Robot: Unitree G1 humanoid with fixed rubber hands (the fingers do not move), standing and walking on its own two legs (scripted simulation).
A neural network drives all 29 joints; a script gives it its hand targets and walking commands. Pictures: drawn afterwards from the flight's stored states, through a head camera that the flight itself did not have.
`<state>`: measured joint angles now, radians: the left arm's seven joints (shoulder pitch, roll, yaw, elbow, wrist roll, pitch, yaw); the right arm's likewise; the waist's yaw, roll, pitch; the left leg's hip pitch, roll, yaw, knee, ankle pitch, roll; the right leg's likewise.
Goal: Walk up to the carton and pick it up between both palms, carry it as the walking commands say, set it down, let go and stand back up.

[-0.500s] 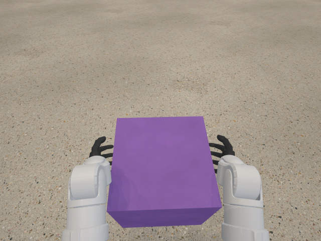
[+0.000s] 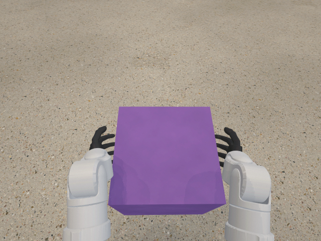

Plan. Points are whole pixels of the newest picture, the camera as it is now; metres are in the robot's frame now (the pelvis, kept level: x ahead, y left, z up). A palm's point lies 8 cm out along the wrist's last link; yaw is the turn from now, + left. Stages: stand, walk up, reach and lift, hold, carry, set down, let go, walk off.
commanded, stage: carry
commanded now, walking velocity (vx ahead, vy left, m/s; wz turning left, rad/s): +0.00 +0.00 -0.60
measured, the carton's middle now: (164, 164) +0.33 +0.00 -0.01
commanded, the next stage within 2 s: none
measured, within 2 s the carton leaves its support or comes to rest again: neither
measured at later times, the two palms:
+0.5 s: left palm (137, 164) +0.29 +0.06 +0.07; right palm (282, 210) +0.19 -0.23 +0.08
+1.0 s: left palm (189, 205) +0.20 -0.05 +0.07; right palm out of the picture +0.03 -0.30 +0.08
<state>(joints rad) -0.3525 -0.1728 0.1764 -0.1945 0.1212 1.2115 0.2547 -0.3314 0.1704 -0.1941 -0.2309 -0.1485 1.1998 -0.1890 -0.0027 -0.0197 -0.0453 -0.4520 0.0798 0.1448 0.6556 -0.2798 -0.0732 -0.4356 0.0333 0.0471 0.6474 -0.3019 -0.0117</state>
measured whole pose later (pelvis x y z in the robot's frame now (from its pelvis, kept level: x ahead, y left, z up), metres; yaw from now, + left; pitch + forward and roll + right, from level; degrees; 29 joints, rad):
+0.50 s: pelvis -0.04 +0.01 -0.01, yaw -17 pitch +4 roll +0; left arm -0.34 -0.16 0.17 -0.24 0.13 1.22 0.26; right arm -0.32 0.17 -0.18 -0.25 -0.13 1.18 -0.19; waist -0.02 -0.05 0.00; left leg -0.41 0.08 0.19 0.68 -0.31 -0.04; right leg -0.48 0.01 0.05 0.70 -0.27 0.01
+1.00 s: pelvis -0.13 +0.00 +0.00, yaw -34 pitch +3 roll +0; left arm -0.33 -0.17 0.18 -0.22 0.12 1.21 0.25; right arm -0.32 0.17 -0.18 -0.24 -0.12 1.21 -0.22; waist -0.03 -0.02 0.02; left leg -0.55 0.08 0.08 1.00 -0.48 -0.10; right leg -0.43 0.04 -0.01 0.59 -0.22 -0.04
